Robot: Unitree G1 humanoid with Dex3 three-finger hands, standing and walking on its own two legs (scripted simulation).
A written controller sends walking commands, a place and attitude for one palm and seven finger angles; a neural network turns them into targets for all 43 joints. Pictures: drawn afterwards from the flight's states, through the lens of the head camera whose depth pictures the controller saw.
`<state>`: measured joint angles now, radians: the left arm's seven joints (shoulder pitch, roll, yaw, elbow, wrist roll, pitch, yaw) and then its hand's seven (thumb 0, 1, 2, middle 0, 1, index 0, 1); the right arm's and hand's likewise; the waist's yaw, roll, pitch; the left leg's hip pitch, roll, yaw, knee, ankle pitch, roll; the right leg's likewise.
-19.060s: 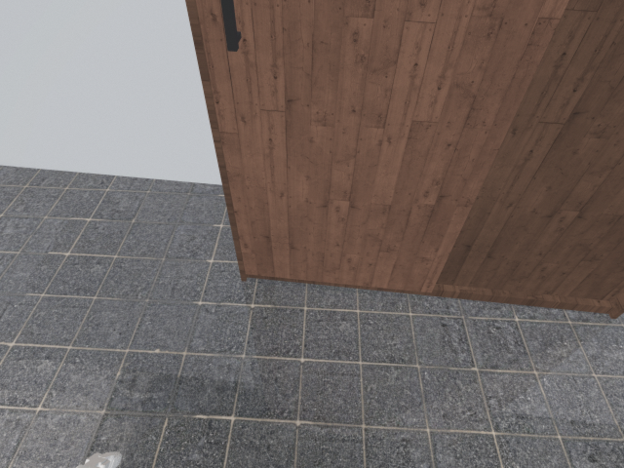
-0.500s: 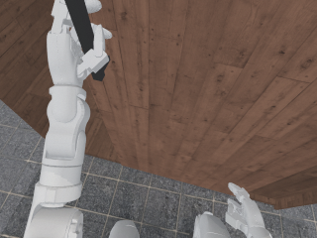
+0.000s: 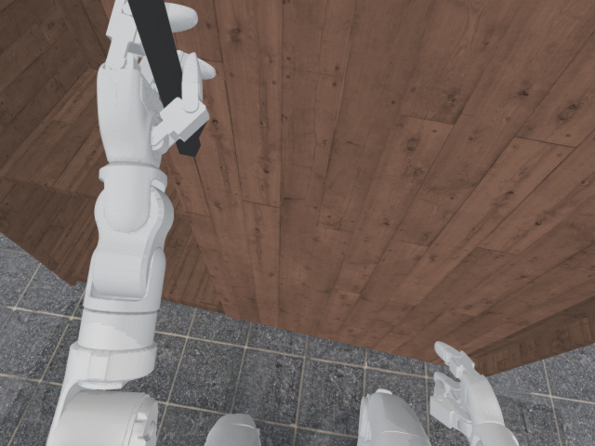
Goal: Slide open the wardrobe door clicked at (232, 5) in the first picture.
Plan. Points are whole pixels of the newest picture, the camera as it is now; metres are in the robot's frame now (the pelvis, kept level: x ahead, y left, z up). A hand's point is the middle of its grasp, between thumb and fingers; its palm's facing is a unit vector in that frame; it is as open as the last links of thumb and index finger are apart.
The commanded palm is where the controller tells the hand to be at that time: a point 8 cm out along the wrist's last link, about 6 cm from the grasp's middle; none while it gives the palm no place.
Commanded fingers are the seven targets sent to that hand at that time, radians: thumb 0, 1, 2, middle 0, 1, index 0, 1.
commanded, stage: step sideways, sliding the door along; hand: left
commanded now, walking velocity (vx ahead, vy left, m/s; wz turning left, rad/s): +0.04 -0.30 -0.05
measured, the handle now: (176, 59) +0.41 +0.20 +0.24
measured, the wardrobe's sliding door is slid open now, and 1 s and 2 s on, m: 0.56 0.61 0.61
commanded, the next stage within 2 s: stop walking and hold the door there in 0.46 s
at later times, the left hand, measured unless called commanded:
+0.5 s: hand (258, 112) +0.38 +0.12 +0.22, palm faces +0.40 -0.91 -0.05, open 6.1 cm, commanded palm +0.34 +0.10 +0.20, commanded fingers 0.00 0.90 0.90 -0.45 -1.40 -0.45 -1.40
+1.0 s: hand (247, 110) +0.38 +0.13 +0.22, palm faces +0.59 -0.76 -0.26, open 5.8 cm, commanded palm +0.33 +0.16 +0.18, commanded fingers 0.00 0.90 0.90 -0.45 -1.40 -0.45 -1.40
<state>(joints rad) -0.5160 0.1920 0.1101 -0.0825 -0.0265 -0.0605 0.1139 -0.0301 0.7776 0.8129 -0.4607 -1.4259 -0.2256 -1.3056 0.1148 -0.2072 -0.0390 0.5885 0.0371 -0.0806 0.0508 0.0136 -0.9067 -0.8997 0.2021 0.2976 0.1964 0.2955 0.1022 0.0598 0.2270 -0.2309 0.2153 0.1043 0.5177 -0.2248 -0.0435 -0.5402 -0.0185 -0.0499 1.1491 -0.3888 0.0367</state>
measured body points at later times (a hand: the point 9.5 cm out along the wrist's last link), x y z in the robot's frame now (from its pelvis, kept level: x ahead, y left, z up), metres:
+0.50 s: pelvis +0.00 -0.11 -0.02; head +0.07 -0.10 +0.43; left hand +0.35 +0.16 +0.23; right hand +0.19 -0.34 -0.12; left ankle +0.04 +0.02 -0.75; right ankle -0.01 -0.26 -0.66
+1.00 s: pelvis +0.00 -0.19 -0.01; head +0.02 -0.22 +0.43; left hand +0.34 +0.16 +0.24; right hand +0.13 -0.50 -0.11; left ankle +0.03 -0.08 -0.72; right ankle +0.05 -0.33 -0.74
